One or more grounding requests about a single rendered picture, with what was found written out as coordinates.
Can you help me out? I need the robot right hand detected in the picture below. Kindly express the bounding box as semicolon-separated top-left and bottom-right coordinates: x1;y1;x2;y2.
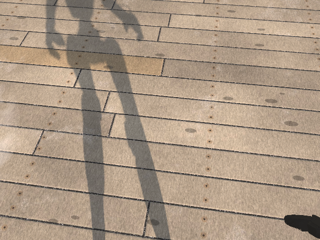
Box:
284;214;320;239

